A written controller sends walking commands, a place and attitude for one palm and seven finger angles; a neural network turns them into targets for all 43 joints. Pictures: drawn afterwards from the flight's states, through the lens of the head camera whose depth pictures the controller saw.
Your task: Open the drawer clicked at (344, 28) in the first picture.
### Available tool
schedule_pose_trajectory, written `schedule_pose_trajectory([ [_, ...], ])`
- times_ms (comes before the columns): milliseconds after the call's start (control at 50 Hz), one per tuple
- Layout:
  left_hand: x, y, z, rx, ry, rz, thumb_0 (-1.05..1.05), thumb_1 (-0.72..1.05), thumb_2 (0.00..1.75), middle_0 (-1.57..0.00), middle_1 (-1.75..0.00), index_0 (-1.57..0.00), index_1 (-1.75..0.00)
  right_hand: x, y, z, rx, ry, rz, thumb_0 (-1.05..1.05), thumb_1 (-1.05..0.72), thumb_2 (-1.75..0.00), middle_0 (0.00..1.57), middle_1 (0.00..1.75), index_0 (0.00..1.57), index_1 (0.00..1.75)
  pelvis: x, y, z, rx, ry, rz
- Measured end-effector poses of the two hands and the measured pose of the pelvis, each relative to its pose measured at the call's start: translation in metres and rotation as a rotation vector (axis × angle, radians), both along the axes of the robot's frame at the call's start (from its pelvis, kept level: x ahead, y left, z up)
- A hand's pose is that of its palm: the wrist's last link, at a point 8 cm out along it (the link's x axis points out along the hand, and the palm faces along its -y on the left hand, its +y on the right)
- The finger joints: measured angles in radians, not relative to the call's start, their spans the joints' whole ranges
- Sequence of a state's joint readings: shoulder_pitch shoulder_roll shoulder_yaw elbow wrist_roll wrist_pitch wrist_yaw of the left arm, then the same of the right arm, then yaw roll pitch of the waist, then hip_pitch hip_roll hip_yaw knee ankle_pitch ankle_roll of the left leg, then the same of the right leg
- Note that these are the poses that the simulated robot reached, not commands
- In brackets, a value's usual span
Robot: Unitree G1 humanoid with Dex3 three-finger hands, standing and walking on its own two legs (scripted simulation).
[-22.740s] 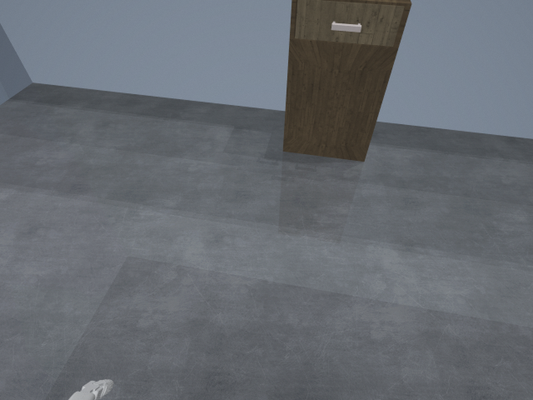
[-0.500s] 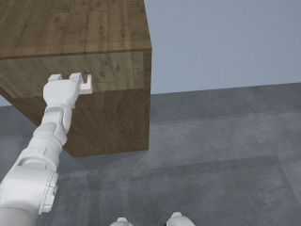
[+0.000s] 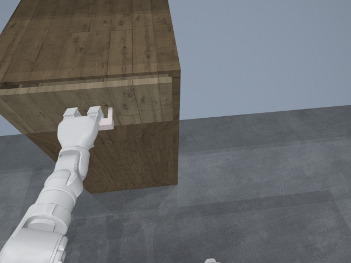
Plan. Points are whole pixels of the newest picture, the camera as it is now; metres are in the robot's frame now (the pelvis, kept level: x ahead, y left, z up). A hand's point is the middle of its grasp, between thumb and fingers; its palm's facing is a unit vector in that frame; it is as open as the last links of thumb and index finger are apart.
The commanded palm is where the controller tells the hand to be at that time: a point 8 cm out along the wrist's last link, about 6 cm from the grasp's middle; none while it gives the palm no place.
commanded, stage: pull the drawer open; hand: left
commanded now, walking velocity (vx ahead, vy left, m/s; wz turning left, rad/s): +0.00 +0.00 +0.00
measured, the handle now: (89, 119) +0.47 +0.23 +0.01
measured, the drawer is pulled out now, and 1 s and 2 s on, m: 0.03 0.16 0.28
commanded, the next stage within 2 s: none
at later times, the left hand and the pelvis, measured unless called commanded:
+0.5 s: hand (85, 168) +0.34 +0.22 -0.01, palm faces -0.02 -0.05 -1.00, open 5.6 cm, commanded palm +0.30 +0.21 +0.05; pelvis +0.00 -0.01 +0.01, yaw +2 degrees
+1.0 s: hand (82, 193) +0.28 +0.21 -0.01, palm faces -0.01 -0.05 -1.00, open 5.6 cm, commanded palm +0.24 +0.21 +0.05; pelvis -0.01 -0.03 +0.01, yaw +2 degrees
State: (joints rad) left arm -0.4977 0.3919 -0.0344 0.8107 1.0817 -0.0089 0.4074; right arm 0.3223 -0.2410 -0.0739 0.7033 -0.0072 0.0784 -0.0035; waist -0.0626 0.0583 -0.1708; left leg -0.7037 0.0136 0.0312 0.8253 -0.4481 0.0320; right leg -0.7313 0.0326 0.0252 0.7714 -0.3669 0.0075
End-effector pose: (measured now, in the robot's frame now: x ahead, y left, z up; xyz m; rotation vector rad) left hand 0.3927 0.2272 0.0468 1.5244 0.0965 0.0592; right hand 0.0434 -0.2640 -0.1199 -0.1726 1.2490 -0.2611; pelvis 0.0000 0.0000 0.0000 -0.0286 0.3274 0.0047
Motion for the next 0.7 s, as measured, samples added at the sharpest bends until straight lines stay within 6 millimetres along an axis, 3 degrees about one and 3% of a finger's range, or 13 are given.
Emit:
schedule_pose_trajectory([
  [220,-0.034,-0.004,0.000,-0.011,-0.009,0.009,0.01,0.73,0.80,-0.30,-1.35,-0.39,-1.35,0.063,0.005,0.012,0.005,-0.144,0.071,0.01,-0.90,-0.90,0.20,0.30,0.20,0.30,0.007,-0.001,0.006,0.001,-0.040,0.011],
  [360,-0.057,-0.007,0.000,-0.008,-0.010,0.031,0.01,0.72,0.80,-0.30,-1.35,-0.40,-1.35,0.090,0.008,0.017,0.015,-0.207,0.118,0.01,-0.90,-0.90,0.20,0.30,0.20,0.30,0.007,-0.004,0.007,0.005,-0.063,0.023],
  [500,-0.076,-0.010,0.000,0.000,-0.003,0.048,0.01,0.72,0.80,-0.31,-1.35,-0.41,-1.35,0.100,0.010,0.017,0.027,-0.235,0.144,0.01,-0.90,-0.90,0.20,0.30,0.20,0.30,0.004,-0.010,0.007,0.013,-0.084,0.027],
  [700,-0.098,-0.013,0.001,0.003,0.002,0.059,0.02,0.72,0.79,-0.31,-1.35,-0.41,-1.35,0.097,0.004,0.015,0.032,-0.252,0.153,0.01,-0.90,-0.90,0.20,0.30,0.20,0.30,-0.002,-0.019,0.007,0.024,-0.106,0.024],
])
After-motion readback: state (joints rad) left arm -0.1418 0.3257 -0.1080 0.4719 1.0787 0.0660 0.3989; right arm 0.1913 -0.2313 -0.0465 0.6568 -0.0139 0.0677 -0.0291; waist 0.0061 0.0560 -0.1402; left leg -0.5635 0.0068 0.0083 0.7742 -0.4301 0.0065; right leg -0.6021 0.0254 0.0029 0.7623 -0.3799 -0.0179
